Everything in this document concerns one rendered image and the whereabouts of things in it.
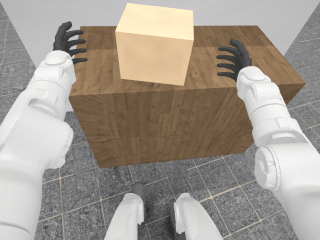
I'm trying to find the robot left foot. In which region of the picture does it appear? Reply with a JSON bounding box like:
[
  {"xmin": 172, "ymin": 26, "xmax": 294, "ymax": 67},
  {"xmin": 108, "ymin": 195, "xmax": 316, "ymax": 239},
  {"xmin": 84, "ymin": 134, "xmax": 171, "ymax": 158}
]
[{"xmin": 132, "ymin": 182, "xmax": 147, "ymax": 221}]

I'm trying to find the right robot shin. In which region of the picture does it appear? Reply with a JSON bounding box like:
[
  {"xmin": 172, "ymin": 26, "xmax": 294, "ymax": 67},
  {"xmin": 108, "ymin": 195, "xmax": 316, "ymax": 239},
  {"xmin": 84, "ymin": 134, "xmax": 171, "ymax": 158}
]
[{"xmin": 175, "ymin": 193, "xmax": 190, "ymax": 233}]

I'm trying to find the left robot hand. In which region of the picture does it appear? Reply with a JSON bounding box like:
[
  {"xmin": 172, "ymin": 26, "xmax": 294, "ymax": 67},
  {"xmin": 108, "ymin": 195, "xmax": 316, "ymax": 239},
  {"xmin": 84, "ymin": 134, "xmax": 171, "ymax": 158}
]
[{"xmin": 53, "ymin": 21, "xmax": 88, "ymax": 65}]

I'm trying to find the robot right forearm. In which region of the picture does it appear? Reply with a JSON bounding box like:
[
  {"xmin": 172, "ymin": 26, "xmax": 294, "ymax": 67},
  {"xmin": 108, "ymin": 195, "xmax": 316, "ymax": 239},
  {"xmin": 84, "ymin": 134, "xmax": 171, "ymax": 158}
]
[{"xmin": 236, "ymin": 66, "xmax": 320, "ymax": 157}]

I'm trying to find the right robot hand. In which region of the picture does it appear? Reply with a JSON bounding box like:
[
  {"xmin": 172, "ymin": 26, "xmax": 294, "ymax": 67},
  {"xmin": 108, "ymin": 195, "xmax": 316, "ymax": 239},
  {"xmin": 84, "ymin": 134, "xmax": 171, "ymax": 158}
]
[{"xmin": 216, "ymin": 39, "xmax": 252, "ymax": 83}]

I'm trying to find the robot left upper arm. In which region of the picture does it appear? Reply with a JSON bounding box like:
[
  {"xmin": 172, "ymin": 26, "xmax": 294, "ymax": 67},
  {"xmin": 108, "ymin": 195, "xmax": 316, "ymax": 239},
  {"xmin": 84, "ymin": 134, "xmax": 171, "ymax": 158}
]
[{"xmin": 0, "ymin": 105, "xmax": 74, "ymax": 240}]

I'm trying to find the robot left forearm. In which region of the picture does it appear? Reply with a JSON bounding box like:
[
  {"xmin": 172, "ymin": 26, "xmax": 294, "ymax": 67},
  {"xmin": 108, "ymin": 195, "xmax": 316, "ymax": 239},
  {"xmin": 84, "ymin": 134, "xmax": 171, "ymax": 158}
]
[{"xmin": 0, "ymin": 50, "xmax": 77, "ymax": 151}]

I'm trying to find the pedestal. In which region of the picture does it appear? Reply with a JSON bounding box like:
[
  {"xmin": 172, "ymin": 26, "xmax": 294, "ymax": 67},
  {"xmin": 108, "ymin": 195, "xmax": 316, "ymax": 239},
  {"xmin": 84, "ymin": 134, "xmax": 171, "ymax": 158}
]
[{"xmin": 68, "ymin": 25, "xmax": 306, "ymax": 169}]

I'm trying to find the carton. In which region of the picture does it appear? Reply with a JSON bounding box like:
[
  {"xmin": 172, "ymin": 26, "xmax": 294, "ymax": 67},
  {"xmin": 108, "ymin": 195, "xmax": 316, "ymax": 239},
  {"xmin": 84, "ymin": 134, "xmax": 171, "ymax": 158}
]
[{"xmin": 115, "ymin": 3, "xmax": 194, "ymax": 86}]

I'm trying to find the robot right upper arm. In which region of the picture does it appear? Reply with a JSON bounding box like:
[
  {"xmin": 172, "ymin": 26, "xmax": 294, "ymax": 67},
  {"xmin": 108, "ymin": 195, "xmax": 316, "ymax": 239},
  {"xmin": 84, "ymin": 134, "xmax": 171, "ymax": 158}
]
[{"xmin": 254, "ymin": 142, "xmax": 320, "ymax": 240}]

